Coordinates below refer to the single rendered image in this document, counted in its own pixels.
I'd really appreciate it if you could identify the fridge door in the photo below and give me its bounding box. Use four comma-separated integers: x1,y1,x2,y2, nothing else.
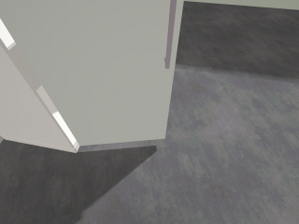
0,0,184,146

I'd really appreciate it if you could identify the handle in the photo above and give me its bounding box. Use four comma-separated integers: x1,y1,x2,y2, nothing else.
164,0,177,69

